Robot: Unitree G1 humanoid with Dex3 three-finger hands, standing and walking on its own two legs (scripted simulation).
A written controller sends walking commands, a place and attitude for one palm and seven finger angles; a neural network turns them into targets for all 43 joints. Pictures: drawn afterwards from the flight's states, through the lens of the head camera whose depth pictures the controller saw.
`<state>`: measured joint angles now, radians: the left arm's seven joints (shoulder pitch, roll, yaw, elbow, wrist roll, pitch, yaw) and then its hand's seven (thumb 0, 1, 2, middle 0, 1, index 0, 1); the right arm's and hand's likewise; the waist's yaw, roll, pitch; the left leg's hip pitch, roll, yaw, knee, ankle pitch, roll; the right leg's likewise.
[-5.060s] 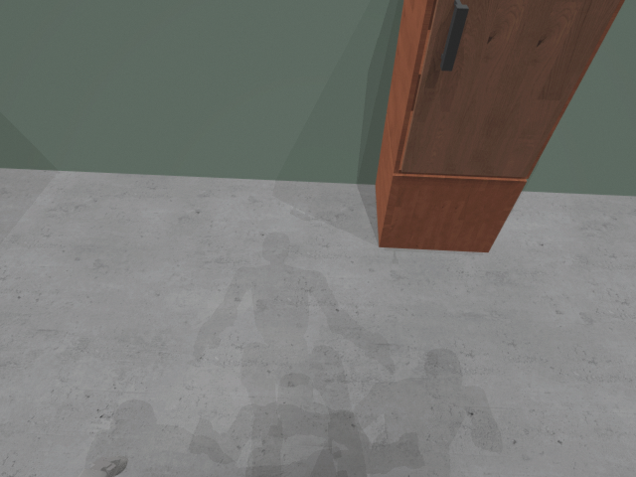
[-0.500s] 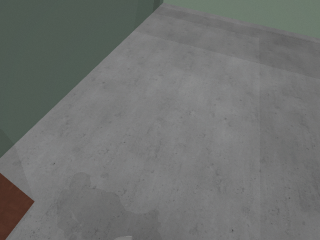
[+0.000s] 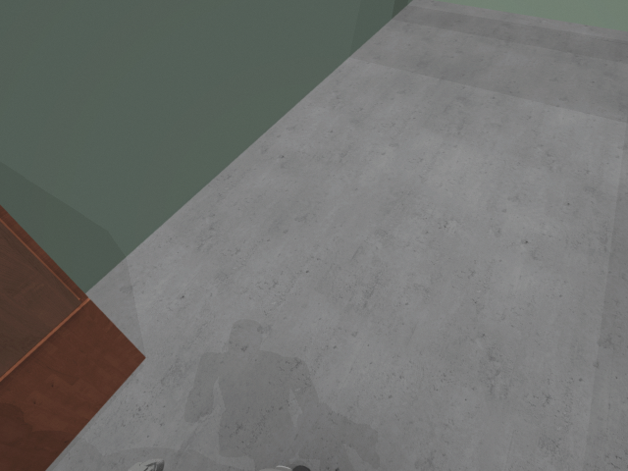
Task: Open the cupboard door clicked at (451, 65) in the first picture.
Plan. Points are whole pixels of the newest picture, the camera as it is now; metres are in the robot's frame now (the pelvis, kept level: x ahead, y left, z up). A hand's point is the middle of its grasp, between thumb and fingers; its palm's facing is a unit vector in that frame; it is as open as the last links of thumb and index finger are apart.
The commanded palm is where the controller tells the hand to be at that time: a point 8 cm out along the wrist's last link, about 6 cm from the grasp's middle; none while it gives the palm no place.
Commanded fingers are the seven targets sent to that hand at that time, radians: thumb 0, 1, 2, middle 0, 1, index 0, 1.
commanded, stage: turn to face it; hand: left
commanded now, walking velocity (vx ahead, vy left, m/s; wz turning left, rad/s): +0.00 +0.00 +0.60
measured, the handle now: out of the picture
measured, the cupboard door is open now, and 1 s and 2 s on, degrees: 0 0 0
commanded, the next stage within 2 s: take the last steps up to it in 1.64 s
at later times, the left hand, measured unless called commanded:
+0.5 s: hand out of the picture -0.07 +0.24 -0.18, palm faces +0.37 -0.89 -0.27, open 7.3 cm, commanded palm none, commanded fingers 0.00 0.90 0.90 -0.20 -0.30 -0.20 -0.30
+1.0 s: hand out of the picture -0.02 +0.21 -0.13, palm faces +0.58 -0.75 -0.31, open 7.3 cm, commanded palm none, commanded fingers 0.00 0.90 0.90 -0.20 -0.30 -0.20 -0.30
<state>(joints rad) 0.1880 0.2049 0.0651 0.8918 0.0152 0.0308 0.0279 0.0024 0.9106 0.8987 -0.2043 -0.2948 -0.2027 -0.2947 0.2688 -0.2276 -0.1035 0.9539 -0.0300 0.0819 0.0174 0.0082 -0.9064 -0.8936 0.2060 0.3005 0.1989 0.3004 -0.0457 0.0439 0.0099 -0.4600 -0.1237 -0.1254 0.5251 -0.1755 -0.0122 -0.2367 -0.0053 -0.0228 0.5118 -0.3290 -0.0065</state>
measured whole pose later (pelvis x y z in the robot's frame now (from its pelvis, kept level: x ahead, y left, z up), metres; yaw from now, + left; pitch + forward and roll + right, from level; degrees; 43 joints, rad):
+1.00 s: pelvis +0.01 -0.02 +0.00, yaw +39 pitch -1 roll +2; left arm 0.17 0.17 0.02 0.84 0.02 0.01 0.02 0.00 0.91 0.90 -0.21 -0.30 -0.21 -0.30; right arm 0.21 -0.28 -0.10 0.94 -0.03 0.09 0.04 0.01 -0.91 -0.89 0.20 0.30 0.20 0.30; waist -0.04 0.06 0.07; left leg -0.49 -0.02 -0.02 1.17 -0.39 -0.06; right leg -0.24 -0.09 -0.14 0.56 -0.29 -0.01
